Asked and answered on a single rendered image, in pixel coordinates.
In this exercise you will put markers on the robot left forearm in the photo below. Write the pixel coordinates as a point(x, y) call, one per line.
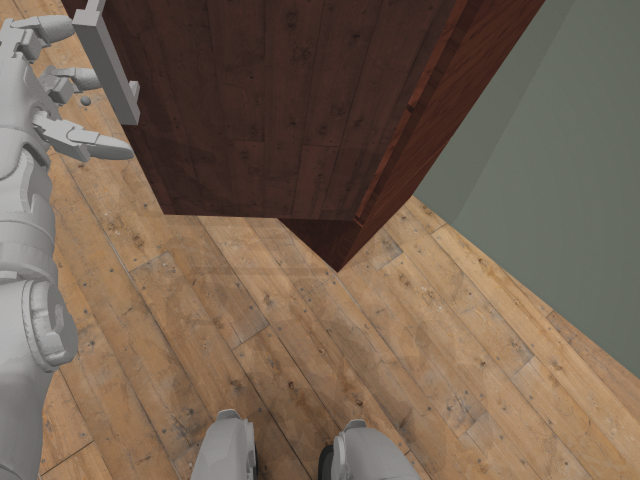
point(27, 220)

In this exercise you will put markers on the handle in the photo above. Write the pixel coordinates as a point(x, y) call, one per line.
point(98, 46)

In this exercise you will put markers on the right robot shin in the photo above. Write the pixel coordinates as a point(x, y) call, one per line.
point(352, 424)

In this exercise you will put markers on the cupboard door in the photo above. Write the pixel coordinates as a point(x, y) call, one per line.
point(268, 108)

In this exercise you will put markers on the robot left hand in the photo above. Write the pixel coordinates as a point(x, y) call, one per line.
point(23, 96)

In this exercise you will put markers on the left robot upper arm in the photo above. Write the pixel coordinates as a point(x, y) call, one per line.
point(37, 335)

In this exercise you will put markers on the left robot thigh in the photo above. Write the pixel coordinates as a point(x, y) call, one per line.
point(227, 451)

